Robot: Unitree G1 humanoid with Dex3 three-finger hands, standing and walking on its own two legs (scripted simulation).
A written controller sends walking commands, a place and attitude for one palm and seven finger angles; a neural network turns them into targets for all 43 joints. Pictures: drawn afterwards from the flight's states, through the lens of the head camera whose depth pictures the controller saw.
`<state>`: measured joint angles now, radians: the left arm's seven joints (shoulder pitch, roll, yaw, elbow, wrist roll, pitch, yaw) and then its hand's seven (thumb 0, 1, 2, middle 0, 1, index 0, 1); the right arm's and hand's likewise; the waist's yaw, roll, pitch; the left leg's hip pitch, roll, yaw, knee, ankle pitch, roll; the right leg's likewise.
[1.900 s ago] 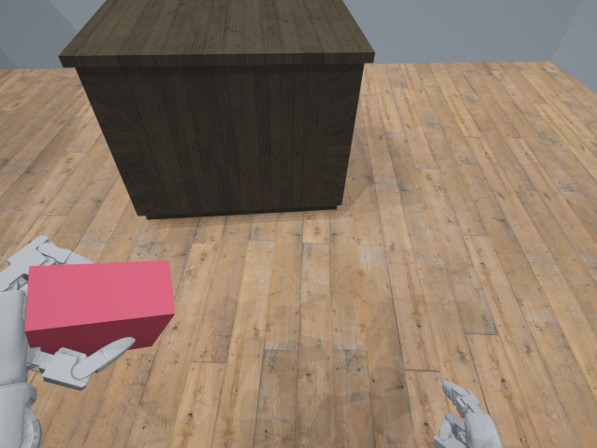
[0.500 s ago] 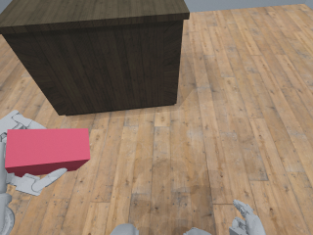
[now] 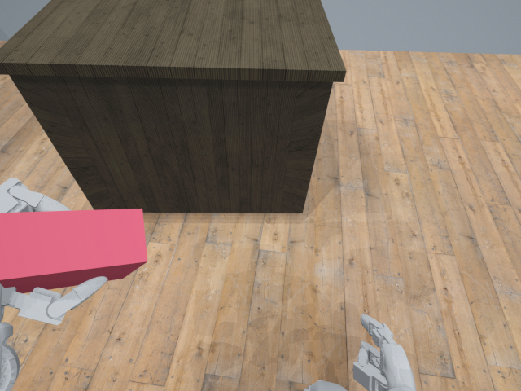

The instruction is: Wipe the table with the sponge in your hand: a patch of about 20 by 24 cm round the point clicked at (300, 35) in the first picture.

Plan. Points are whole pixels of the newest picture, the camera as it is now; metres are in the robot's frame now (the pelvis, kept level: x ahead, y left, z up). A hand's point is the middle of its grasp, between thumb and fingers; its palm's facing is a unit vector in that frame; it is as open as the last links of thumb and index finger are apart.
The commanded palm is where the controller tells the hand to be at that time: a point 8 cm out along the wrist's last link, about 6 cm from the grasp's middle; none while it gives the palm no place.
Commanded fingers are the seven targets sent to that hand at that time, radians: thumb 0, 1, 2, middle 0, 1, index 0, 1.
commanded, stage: walk to a spot facing it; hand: left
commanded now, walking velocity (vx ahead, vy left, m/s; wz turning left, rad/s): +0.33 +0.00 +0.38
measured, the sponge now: (94, 251) +0.24 +0.20 +0.16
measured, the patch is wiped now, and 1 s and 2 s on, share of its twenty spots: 0.00 0.00 0.00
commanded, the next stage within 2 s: turn to face it in 0.40 s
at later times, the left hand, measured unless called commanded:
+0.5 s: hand (81, 190) +0.31 +0.24 +0.18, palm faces +0.54 -0.70 -0.46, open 10.0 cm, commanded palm +0.23 +0.28 +0.18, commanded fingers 0.00 0.10 1.30 -1.20 -1.60 -1.20 -1.60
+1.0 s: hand (160, 160) +0.37 +0.16 +0.17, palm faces +0.49 -0.78 -0.40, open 10.0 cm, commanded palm +0.30 +0.20 +0.18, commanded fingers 0.00 0.10 1.30 -1.20 -1.60 -1.20 -1.60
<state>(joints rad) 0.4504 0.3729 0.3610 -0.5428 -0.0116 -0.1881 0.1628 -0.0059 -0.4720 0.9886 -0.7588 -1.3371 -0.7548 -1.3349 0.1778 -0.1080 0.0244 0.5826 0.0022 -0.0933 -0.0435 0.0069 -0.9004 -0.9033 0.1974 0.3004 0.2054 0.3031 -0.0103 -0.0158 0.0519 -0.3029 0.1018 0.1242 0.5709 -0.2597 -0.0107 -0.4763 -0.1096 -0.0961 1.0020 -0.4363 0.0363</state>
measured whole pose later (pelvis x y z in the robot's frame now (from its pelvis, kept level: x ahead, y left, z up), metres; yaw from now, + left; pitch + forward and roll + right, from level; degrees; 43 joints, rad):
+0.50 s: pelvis +0.14 -0.03 -0.02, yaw +12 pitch -1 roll +1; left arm 0.50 0.43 0.42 -0.66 -0.03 -0.22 0.19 0.00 -0.47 0.99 -0.76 -1.34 -0.76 -1.34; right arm 0.15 -0.26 -0.09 0.53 0.01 -0.05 -0.07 0.01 -0.90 -0.90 0.19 0.30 0.20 0.30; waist -0.02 -0.05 0.13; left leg -0.41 0.06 0.18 0.65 -0.16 0.03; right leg -0.34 -0.18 -0.18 1.01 -0.55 0.05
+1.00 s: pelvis +0.17 -0.10 +0.00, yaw +7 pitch +1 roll +2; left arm 0.42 0.33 0.32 -0.47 -0.03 -0.18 0.14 -0.01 -0.47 0.99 -0.76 -1.34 -0.75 -1.34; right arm 0.13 -0.22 0.01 0.58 -0.01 -0.05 -0.05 0.01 -0.90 -0.90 0.20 0.30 0.21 0.30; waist 0.01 -0.01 0.03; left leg -0.38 0.03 0.06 0.90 -0.46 -0.07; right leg -0.36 0.03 -0.02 0.54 -0.19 -0.08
